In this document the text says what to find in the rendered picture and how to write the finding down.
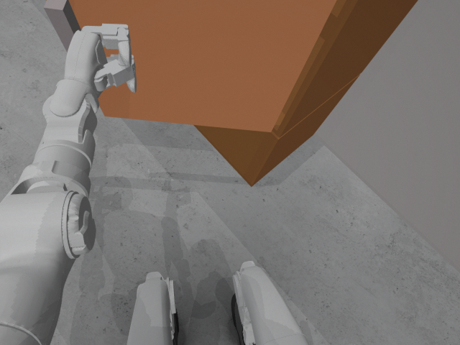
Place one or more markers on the robot left forearm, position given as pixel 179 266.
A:
pixel 65 155

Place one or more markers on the left robot upper arm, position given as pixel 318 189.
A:
pixel 41 235

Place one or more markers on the handle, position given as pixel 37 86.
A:
pixel 63 20

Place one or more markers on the robot left hand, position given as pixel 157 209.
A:
pixel 86 60

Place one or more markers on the cupboard door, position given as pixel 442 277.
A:
pixel 215 63

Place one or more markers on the robot left thigh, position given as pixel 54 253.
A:
pixel 155 305

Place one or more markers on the right robot shin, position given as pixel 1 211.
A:
pixel 244 314

